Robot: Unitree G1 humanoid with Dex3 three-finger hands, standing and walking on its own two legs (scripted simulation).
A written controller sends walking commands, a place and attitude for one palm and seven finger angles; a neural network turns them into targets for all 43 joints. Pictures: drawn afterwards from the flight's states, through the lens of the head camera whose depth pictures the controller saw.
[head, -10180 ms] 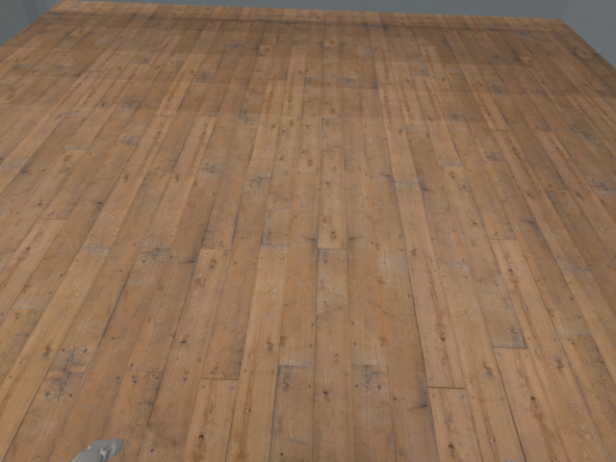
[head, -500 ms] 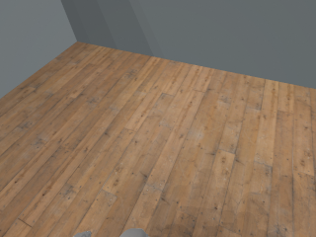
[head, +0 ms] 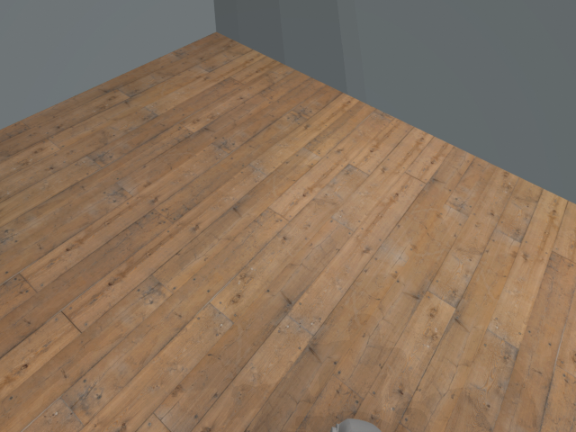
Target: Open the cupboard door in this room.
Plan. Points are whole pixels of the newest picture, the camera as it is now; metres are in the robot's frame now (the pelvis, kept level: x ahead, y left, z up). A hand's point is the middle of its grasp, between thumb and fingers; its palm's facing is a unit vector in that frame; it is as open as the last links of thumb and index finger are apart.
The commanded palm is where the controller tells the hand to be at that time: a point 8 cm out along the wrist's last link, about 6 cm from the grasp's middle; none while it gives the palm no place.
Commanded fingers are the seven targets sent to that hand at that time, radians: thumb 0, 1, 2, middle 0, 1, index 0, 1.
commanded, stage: turn or walk to find it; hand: left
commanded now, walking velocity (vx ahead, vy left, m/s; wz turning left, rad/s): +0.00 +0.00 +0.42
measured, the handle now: out of the picture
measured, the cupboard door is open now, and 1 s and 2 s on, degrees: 0 0 0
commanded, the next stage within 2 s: none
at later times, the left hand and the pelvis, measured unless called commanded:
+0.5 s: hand out of the picture +0.02 +0.15 -0.15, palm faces +0.23 -0.94 -0.26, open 7.4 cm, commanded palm none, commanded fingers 0.00 0.90 0.90 -0.20 -0.30 -0.20 -0.30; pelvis -0.02 -0.05 +0.00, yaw +14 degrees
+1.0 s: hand out of the picture -0.10 +0.21 -0.17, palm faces +0.46 -0.85 -0.25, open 7.4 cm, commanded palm none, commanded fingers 0.00 0.90 0.90 -0.20 -0.30 -0.20 -0.30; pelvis -0.06 -0.01 +0.00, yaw +25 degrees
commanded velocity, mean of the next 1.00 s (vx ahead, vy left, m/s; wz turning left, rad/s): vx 0.00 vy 0.00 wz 0.42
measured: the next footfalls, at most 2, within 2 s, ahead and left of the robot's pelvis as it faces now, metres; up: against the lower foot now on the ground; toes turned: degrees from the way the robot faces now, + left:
right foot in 0.30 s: +0.03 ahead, -0.14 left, +0.00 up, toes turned +4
left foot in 0.74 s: -0.06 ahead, +0.10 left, +0.00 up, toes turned +25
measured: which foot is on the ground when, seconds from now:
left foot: down 0.00-0.30, up 0.32-0.72, down 0.74-1.00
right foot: up 0.00-0.28, down 0.30-0.74, up 0.76-1.00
